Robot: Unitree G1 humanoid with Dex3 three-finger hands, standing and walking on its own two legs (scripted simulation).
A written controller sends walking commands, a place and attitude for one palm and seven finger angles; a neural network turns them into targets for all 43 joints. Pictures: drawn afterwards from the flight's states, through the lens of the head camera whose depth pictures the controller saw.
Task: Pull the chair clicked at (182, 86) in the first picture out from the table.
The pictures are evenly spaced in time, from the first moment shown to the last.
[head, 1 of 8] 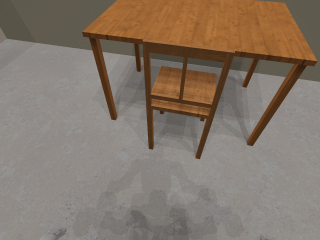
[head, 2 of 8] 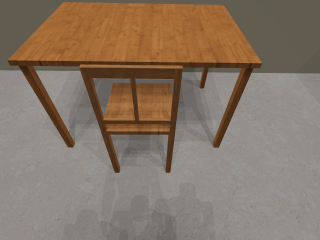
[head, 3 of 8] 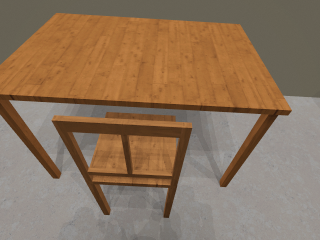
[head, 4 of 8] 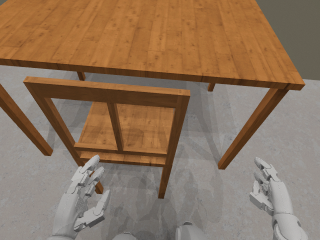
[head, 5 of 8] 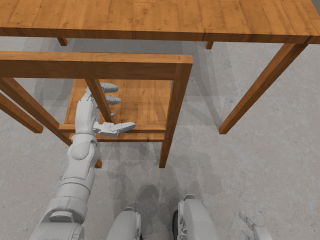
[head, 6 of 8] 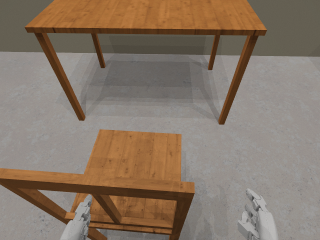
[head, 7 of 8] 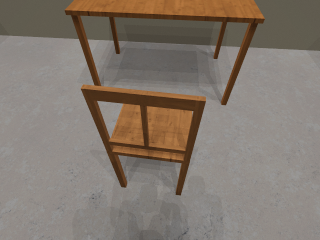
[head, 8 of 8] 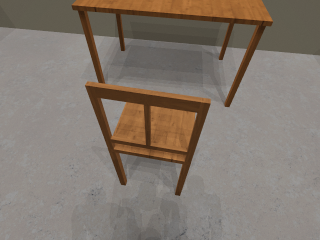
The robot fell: no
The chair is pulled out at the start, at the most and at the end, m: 0.00 0.64 0.60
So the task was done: yes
